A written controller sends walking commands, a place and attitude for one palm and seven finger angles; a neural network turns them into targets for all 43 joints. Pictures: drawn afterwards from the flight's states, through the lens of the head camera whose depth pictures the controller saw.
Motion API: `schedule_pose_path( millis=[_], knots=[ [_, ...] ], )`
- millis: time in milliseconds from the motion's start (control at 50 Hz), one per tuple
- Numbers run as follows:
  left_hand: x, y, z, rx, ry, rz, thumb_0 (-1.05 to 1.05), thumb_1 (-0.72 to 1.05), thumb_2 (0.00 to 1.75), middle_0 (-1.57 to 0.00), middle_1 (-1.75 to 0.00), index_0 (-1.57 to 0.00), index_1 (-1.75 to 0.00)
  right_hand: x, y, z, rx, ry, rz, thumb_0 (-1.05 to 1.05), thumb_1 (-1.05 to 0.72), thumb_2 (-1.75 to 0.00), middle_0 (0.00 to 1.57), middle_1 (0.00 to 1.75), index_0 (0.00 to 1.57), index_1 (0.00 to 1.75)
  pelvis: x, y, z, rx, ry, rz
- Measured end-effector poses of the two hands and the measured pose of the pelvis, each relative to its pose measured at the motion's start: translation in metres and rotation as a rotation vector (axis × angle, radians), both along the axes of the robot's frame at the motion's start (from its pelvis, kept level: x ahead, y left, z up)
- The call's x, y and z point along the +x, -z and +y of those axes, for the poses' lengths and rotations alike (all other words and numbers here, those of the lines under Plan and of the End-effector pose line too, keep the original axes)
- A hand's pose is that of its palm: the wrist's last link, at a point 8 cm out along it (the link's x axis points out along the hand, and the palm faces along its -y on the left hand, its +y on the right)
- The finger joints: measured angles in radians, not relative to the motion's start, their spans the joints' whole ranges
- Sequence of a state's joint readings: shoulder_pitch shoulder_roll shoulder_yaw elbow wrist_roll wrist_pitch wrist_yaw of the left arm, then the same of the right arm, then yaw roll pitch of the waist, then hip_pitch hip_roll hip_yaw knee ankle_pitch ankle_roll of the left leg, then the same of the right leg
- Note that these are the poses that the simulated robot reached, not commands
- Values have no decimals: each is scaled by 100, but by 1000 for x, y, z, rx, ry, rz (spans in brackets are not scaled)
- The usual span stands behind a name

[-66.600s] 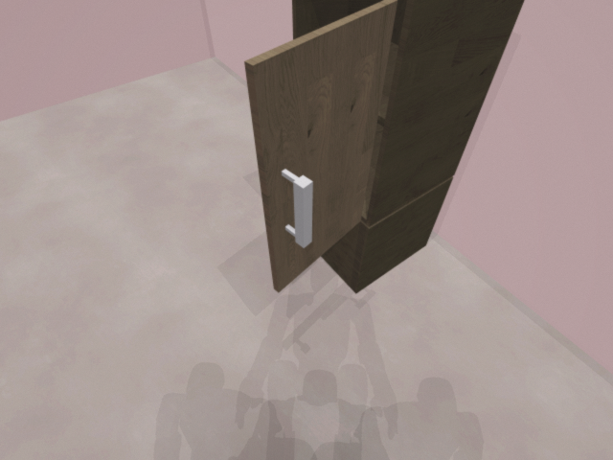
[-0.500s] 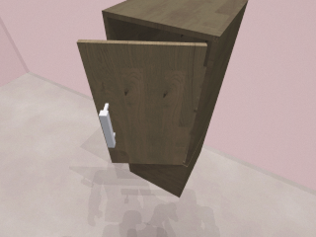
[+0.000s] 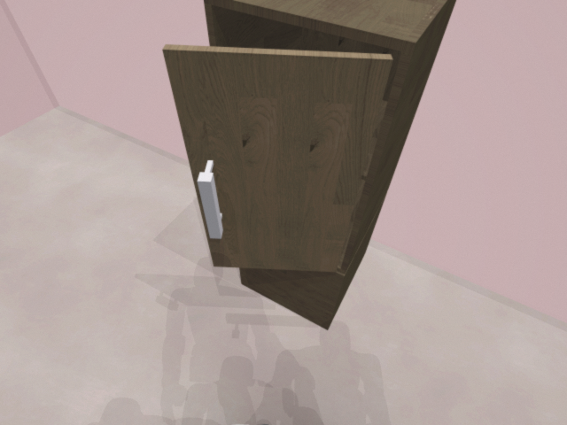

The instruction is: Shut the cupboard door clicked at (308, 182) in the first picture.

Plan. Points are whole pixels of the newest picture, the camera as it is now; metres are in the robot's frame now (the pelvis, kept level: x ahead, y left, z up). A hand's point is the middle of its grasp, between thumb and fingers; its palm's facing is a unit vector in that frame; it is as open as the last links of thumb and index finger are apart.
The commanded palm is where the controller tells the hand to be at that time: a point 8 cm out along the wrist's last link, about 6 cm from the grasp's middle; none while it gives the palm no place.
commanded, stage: come to a stop and stand still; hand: left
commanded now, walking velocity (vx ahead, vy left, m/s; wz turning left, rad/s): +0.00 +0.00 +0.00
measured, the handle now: (213, 200) +0.53 +0.18 -0.04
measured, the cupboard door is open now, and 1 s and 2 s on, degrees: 27 27 27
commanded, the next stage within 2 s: look again from close up in 1.36 s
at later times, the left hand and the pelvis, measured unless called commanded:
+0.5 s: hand out of the picture +0.03 +0.23 -0.16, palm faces -0.02 -0.98 -0.20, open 7.4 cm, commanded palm none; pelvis -0.03 +0.05 +0.01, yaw -3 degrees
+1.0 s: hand out of the picture +0.04 +0.15 -0.16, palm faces -0.04 -0.98 -0.22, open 7.1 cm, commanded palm none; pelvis -0.04 -0.02 +0.01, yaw -3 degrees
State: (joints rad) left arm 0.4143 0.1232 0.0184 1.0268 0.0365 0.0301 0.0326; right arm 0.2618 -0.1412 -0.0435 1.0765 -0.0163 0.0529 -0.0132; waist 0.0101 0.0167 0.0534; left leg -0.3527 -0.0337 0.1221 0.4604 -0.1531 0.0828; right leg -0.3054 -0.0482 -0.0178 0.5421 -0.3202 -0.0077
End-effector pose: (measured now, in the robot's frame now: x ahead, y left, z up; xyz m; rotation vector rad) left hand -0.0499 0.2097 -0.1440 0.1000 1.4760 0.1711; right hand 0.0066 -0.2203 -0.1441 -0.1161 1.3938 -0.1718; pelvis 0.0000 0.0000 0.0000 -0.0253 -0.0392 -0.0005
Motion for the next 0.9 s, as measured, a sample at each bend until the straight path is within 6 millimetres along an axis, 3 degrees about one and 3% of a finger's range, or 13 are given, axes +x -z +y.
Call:
schedule_pose_path(
  millis=[100,160,200,280,380,500,620,760,820,900],
  knots=[
    [-39,-2,-2,7,-55,48,1,91,89,-19,-30,-20,-30,10,2,-5,-10,-22,-30,2,-93,-90,20,30,20,30,-13,2,3,7,-15,-5],
    [-48,6,2,-5,-50,88,1,91,89,-20,-30,-20,-30,9,-3,-7,-35,12,-80,2,-93,-90,20,30,20,30,-20,4,9,19,1,2],
    [-38,14,10,-12,-18,71,1,91,89,-20,-30,-20,-30,1,-6,-5,-54,36,-116,1,-92,-90,20,30,20,30,-23,7,14,15,12,6],
    [2,30,35,-12,6,-59,1,90,89,-20,-30,-20,-30,-31,-1,11,-82,29,-79,1,-92,-90,20,30,20,30,-35,17,29,17,9,3],
    [46,7,58,16,38,-182,1,91,89,-20,-30,-20,-30,-66,-7,43,-39,32,6,1,-91,-90,20,30,20,30,-37,1,42,12,26,20],
    [75,-11,70,33,112,-195,1,91,89,-19,-30,-20,-30,-83,-15,70,1,80,33,1,-91,-90,20,30,20,30,-32,-11,47,10,47,59],
    [100,-15,58,22,180,-180,1,91,89,-19,-29,-20,-30,-113,-19,73,9,138,108,1,-90,-90,21,30,20,30,-36,-15,41,0,66,68],
    [121,-15,17,-6,203,-238,1,91,89,-19,-29,-20,-30,-145,-15,46,18,162,204,1,-90,-90,21,30,20,30,-41,-11,20,21,65,62],
    [118,-12,-1,-1,198,-258,1,91,89,-19,-30,-20,-30,-146,-6,28,26,166,210,1,-90,-90,20,30,20,30,-41,-5,7,38,72,50],
    [108,-15,-12,16,171,-265,-1,93,89,-20,-30,-20,-30,-129,-2,8,26,144,171,1,-91,-90,20,30,20,30,-39,-7,-7,36,60,38]
  ],
)
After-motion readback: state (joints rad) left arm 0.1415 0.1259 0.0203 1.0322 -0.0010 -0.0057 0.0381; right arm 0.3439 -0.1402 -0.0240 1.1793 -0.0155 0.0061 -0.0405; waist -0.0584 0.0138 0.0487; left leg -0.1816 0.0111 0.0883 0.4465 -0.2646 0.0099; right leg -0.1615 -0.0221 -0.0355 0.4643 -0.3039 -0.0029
